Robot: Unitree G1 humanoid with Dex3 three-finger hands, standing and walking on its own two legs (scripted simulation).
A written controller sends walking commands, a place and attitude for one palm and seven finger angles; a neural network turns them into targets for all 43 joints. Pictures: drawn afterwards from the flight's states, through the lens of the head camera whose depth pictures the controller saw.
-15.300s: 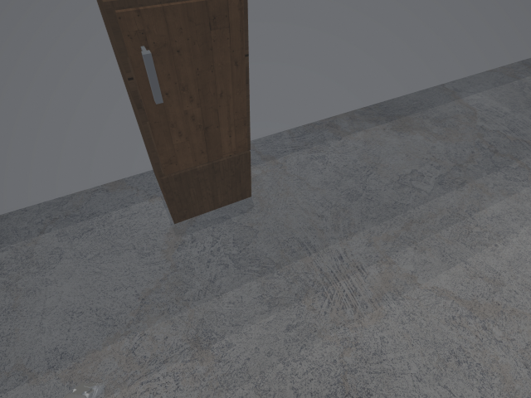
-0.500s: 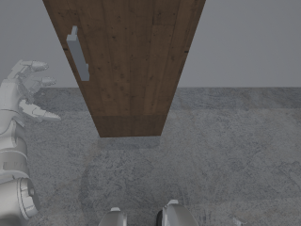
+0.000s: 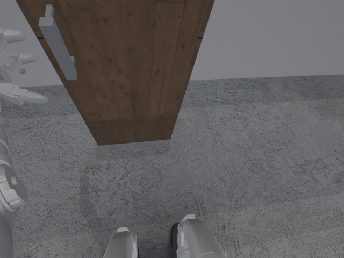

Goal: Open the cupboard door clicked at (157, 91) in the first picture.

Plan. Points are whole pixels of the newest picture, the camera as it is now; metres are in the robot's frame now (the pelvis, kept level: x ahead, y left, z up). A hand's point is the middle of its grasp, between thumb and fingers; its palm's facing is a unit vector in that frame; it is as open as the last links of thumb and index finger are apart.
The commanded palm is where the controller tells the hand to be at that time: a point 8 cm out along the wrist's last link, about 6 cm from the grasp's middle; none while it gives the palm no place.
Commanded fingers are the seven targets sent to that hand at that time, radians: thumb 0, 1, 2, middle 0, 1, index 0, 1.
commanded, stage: move the hooked fingers beside the handle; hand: left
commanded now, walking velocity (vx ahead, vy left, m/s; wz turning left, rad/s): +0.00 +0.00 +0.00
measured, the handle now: (61, 45) +0.58 +0.21 +0.07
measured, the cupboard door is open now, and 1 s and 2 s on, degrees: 0 0 0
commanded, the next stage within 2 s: slide the fingers in behind the handle in 0.94 s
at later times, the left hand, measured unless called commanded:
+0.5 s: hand (24, 64) +0.53 +0.28 +0.06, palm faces +0.05 -1.00 -0.01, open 14.0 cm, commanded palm +0.50 +0.31 +0.06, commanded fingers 0.00 -0.50 0.30 -0.30 -1.20 -0.30 -1.20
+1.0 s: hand (25, 65) +0.52 +0.27 +0.07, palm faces +0.05 -1.00 -0.02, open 14.0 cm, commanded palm +0.50 +0.31 +0.06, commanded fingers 0.00 -0.50 0.30 -0.30 -1.20 -0.30 -1.20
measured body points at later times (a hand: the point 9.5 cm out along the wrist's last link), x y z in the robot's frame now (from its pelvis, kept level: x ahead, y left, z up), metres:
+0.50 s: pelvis +0.02 +0.01 +0.00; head +0.18 +0.05 +0.42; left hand +0.52 +0.33 +0.07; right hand +0.00 -0.25 -0.09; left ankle -0.01 +0.10 -0.66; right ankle +0.05 -0.12 -0.66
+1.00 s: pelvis +0.01 +0.01 +0.00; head +0.17 +0.04 +0.42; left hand +0.51 +0.32 +0.07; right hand +0.02 -0.27 -0.10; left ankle -0.01 +0.10 -0.66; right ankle +0.05 -0.12 -0.66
